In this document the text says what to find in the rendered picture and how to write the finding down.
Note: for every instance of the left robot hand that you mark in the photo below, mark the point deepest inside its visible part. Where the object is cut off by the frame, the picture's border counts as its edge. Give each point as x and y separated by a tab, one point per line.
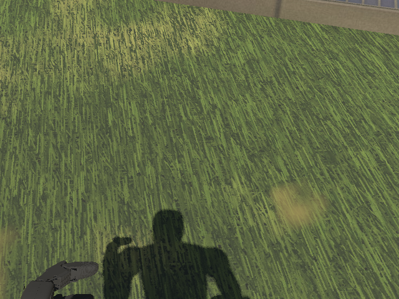
57	277

